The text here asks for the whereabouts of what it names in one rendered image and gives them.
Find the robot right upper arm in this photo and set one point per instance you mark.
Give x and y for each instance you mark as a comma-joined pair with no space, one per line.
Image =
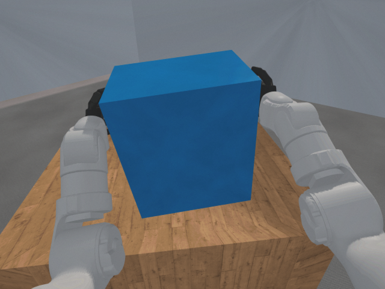
344,217

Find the robot left hand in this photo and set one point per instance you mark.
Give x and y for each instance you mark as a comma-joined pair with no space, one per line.
93,105

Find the left robot forearm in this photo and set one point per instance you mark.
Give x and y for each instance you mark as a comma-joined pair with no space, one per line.
83,172

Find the carton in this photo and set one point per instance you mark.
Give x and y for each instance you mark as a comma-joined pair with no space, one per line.
185,130

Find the pedestal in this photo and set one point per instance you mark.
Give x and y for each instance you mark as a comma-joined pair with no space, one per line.
254,244

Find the right robot forearm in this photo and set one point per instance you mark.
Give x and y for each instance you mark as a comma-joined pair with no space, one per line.
314,159

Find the robot right hand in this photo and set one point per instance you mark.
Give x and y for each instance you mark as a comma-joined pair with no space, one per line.
266,84

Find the robot left upper arm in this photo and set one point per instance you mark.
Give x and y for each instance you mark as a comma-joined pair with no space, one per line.
86,257

